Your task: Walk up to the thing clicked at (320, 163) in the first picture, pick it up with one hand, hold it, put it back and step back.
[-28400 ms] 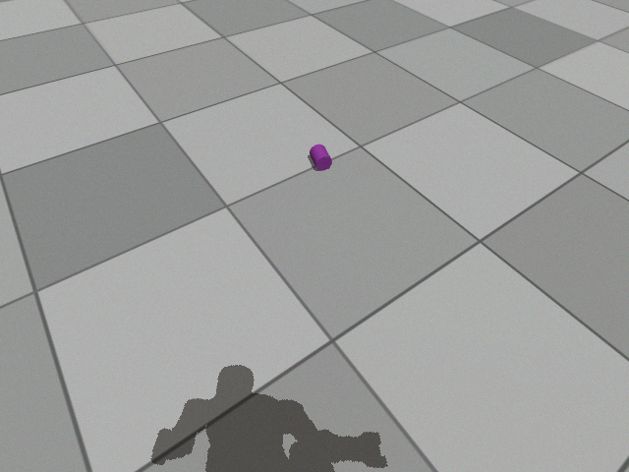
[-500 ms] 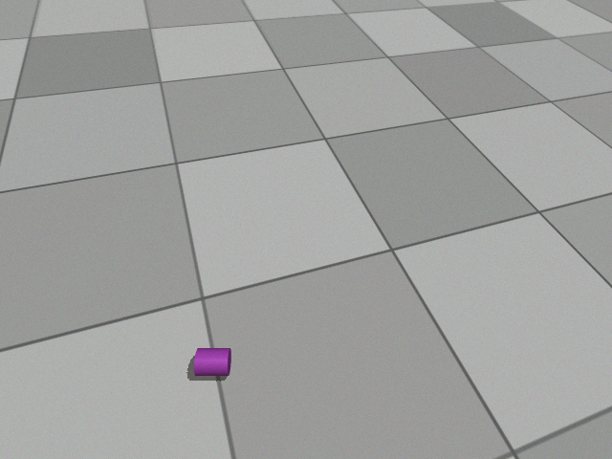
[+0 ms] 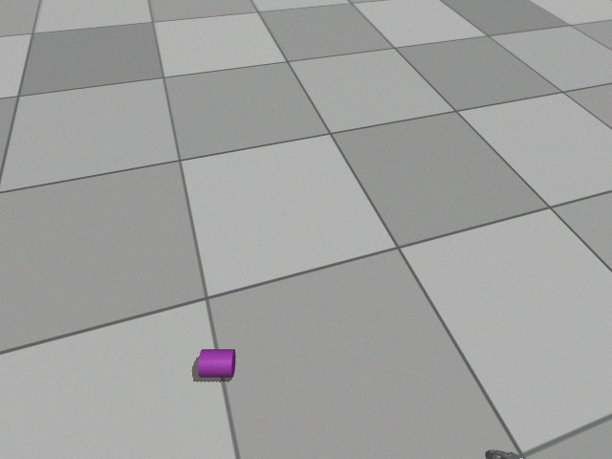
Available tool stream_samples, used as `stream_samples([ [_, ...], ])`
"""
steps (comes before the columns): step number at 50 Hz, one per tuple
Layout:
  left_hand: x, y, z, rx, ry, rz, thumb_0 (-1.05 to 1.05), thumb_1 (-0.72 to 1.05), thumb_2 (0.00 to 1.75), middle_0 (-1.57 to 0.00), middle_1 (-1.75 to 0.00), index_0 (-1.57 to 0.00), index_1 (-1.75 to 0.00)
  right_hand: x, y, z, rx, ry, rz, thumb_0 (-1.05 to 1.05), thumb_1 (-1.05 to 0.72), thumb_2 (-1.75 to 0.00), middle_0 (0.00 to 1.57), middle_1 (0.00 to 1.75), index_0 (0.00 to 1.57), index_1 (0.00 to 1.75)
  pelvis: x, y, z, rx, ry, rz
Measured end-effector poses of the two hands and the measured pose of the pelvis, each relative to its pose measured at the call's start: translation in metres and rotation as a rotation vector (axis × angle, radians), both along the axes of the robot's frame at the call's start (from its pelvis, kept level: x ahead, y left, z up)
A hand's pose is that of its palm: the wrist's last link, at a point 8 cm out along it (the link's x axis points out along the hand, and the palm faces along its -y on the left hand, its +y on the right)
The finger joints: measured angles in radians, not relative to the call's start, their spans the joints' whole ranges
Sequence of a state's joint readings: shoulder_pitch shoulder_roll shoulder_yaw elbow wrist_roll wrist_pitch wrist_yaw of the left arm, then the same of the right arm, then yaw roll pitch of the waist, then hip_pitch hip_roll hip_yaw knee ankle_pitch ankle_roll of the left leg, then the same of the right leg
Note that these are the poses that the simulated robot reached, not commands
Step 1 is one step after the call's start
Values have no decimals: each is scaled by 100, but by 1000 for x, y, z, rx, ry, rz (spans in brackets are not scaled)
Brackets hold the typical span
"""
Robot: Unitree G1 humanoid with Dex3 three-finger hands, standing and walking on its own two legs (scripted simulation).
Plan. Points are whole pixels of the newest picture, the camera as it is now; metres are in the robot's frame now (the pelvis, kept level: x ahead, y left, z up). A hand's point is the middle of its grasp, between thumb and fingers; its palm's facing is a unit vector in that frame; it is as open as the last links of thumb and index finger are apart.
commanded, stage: walk up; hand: left
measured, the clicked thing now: (217, 363) +0.49 +0.25 -0.74
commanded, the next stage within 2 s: none
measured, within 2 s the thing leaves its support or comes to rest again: neither
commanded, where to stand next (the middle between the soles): +0.11 +0.00 m, yaw +4 degrees
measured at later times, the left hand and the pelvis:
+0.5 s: hand out of the picture -0.04 +0.25 -0.15, palm faces +0.03 -0.89 -0.45, open 7.4 cm; pelvis -0.11 -0.03 -0.01, yaw +3 degrees
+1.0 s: hand out of the picture -0.18 +0.25 -0.16, palm faces +0.02 -0.90 -0.43, open 7.4 cm; pelvis -0.25 -0.03 -0.03, yaw +1 degrees
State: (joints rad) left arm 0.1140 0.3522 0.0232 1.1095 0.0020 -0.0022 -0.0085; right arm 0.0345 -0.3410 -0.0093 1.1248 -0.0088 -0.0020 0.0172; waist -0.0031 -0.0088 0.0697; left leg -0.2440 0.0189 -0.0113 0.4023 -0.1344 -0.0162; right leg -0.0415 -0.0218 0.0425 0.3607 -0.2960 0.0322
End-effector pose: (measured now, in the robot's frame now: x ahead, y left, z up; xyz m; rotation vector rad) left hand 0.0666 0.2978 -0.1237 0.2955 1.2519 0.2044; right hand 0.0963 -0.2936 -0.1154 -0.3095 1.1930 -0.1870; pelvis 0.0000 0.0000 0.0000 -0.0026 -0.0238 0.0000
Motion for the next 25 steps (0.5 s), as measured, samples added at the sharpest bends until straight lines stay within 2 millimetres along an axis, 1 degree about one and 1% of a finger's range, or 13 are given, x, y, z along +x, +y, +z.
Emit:
stream_samples([
  [4, 1, 3, -4, 17, -8, 13, 1, 91, 90, -21, -30, -20, -30, 2, -7, -2, -16, 0, 2, 0, -91, -90, 20, 30, 20, 30, -15, -2, -4, -1, 2, 3],
  [8, -8, 3, -5, 43, -13, 2, 1, 91, 90, -21, -30, -20, -30, -5, -19, -7, -32, -7, 12, 0, -91, -90, 20, 30, 20, 30, -37, -10, -9, -4, 1, -2],
  [11, -26, -1, -4, 67, -18, 9, 1, 91, 90, -20, -30, -20, -30, -12, -33, -14, -38, -18, 25, 0, -91, -90, 20, 30, 20, 30, -52, -21, -17, 2, 0, 0],
  [13, -44, -5, -5, 88, -16, 13, 0, 91, 90, -20, -30, -20, -30, -15, -43, -23, -36, -35, 26, 0, -91, -90, 20, 30, 20, 30, -60, -29, -26, 13, 2, -4],
  [15, -67, -10, -3, 97, 10, 19, 0, 91, 90, -20, -30, -20, -30, -20, -49, -28, -41, -47, 24, 0, -91, -90, 20, 30, 20, 30, -69, -31, -27, 12, -12, 3],
  [18, -95, -16, 5, 100, 53, 31, 1, 91, 90, -21, -30, -20, -30, -36, -49, -28, -29, -41, 28, 0, -91, -90, 20, 30, 20, 30, -79, -32, -21, 33, -9, 5],
  [20, -107, -17, 10, 104, 67, 37, 1, 91, 90, -21, -30, -20, -30, -51, -47, -27, -18, -18, 30, 0, -91, -90, 20, 30, 20, 30, -85, -32, -16, 36, 3, 13],
  [22, -111, -15, 13, 112, 55, 36, 1, 90, 90, -21, -30, -20, -30, -69, -47, -28, -21, 20, 41, 0, -91, -90, 20, 30, 20, 30, -93, -31, -14, 33, 16, 28],
  [25, -112, -10, 16, 126, -6, 42, 1, 90, 90, -21, -30, -21, -31, -95, -45, -31, -37, 85, 70, 0, -91, -90, 20, 30, 20, 30, -106, -29, -14, 27, 25, 57],
])
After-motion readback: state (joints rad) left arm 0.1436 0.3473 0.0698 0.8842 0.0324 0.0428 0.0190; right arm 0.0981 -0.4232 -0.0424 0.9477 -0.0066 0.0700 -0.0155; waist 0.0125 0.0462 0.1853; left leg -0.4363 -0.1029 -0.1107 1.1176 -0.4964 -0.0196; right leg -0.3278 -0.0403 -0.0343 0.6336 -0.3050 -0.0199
